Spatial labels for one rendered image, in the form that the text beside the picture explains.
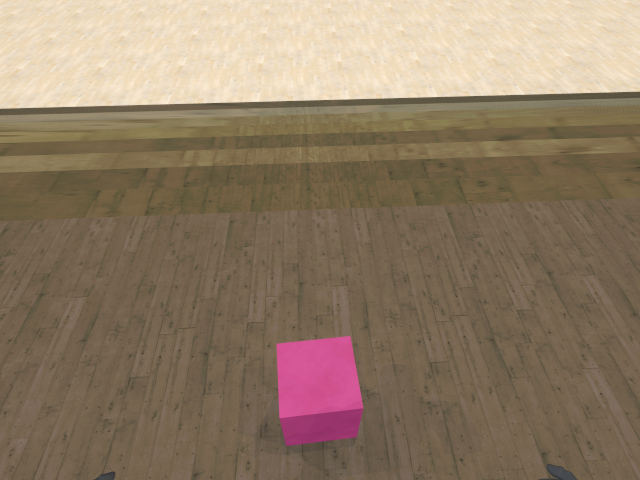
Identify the carton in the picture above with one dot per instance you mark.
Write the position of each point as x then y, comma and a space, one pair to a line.
319, 392

